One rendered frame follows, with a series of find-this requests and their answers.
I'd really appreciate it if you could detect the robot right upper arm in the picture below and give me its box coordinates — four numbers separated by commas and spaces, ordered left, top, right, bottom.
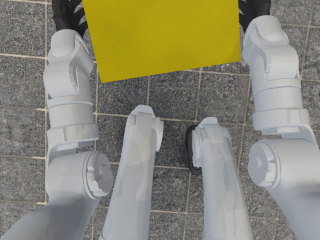
247, 138, 320, 240

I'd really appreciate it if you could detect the robot right thigh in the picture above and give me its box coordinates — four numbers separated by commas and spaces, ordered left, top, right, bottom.
192, 123, 254, 240

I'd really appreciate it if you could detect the robot right hand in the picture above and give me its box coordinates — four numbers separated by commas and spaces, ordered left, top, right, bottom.
238, 0, 271, 34

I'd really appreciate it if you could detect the robot left upper arm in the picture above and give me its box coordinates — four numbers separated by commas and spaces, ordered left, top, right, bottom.
0, 150, 114, 240

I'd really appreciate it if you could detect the carton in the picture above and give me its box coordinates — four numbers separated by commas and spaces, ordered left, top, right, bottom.
82, 0, 241, 83

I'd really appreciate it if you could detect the robot left forearm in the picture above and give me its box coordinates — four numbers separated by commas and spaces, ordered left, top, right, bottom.
43, 29, 100, 193

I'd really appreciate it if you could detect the robot right forearm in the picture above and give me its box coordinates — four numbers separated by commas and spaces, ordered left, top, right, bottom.
242, 15, 320, 153

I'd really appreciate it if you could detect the robot left hand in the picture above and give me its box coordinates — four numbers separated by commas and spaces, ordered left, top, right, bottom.
51, 0, 88, 39

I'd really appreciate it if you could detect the robot right foot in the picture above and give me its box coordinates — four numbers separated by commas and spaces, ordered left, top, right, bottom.
185, 125, 202, 176

